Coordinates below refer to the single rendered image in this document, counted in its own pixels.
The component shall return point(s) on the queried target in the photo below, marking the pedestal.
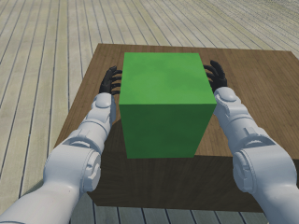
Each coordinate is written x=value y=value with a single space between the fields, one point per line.
x=267 y=83

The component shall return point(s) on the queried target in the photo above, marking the left robot forearm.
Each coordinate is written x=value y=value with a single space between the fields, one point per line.
x=93 y=131

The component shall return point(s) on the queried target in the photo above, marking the right robot forearm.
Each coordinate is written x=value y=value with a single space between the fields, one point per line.
x=238 y=125

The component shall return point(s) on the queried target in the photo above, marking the robot right hand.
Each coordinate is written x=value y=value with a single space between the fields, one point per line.
x=218 y=76

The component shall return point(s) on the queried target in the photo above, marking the left robot upper arm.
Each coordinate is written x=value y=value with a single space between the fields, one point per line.
x=70 y=172

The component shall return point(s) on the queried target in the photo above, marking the robot left hand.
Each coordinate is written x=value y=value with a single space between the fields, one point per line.
x=106 y=85

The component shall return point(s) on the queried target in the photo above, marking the right robot upper arm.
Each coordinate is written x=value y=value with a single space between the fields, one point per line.
x=268 y=175

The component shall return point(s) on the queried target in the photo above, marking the carton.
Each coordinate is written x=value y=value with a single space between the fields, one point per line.
x=166 y=103

